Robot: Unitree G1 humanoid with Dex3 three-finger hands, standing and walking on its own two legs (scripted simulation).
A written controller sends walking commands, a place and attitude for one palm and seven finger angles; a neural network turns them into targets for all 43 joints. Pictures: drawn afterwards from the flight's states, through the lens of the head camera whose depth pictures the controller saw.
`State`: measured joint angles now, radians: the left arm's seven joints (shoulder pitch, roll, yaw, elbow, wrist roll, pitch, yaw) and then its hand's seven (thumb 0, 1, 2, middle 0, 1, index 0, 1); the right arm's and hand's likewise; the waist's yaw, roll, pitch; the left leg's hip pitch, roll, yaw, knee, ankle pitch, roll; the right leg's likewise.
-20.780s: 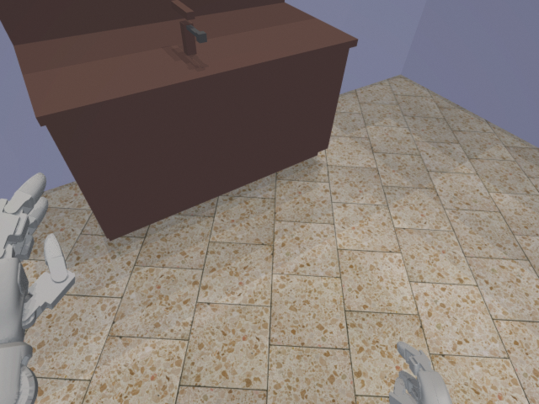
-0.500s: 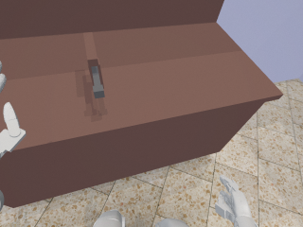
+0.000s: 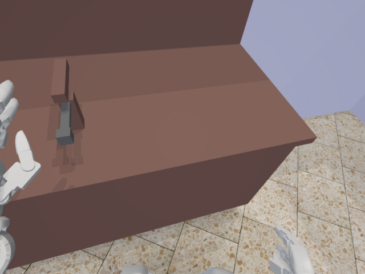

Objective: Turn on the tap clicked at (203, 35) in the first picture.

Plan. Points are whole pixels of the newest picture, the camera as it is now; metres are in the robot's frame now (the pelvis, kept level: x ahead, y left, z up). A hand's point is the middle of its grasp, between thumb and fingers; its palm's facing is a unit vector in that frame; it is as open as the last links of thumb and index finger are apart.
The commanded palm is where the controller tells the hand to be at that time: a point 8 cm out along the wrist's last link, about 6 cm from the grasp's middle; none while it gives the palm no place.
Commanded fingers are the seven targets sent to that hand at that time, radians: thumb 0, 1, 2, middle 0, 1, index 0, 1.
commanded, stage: shuffle to correct the standing spot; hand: left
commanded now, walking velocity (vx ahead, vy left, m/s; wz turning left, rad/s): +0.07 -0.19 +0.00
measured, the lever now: (65, 136) +0.36 +0.29 +0.07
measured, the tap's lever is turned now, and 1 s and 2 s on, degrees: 0 0 0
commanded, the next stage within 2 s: come to a stop and stand still in 0.04 s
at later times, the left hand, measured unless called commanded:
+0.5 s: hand (114, 160) +0.24 +0.13 +0.20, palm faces +0.40 -0.81 -0.44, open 7.4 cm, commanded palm +0.18 +0.18 +0.21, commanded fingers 0.00 0.90 0.90 -0.20 -0.30 -0.20 -0.30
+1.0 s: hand (88, 174) +0.21 +0.16 +0.20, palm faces +0.51 -0.77 -0.38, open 7.4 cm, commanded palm +0.15 +0.18 +0.21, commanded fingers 0.00 0.90 0.90 -0.20 -0.30 -0.20 -0.30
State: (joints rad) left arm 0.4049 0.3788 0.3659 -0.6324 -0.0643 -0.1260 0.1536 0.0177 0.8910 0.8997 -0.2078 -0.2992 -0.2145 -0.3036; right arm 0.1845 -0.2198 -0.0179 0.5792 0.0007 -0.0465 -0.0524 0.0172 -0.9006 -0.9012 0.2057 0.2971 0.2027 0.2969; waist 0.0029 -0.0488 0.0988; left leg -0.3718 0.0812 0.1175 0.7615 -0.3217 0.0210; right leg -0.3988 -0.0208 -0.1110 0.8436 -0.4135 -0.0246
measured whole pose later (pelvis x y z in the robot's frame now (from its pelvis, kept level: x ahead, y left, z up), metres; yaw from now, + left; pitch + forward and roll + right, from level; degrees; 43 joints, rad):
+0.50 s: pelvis +0.02 -0.11 +0.03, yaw +1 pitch -1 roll +2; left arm 0.49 0.37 0.35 -0.54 -0.04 -0.15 0.17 0.02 0.89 0.90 -0.21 -0.30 -0.22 -0.30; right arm 0.16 -0.24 0.00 0.60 0.01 -0.06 -0.06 0.02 -0.90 -0.90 0.20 0.30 0.20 0.30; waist -0.01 -0.01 0.10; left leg -0.36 0.01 0.05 0.81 -0.42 -0.02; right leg -0.34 -0.06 -0.09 0.55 -0.19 -0.03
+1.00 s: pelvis +0.01 -0.11 +0.02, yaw +4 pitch -4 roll +0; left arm 0.34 0.34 0.32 -0.41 0.02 -0.14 0.14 0.02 0.89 0.90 -0.21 -0.30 -0.21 -0.30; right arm 0.25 -0.14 0.05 0.63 0.00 -0.11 -0.05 0.02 -0.90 -0.90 0.21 0.30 0.21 0.30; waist 0.05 0.01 0.04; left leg -0.22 0.03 0.02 0.56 -0.27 0.00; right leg -0.28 0.02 -0.03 0.51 -0.16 -0.02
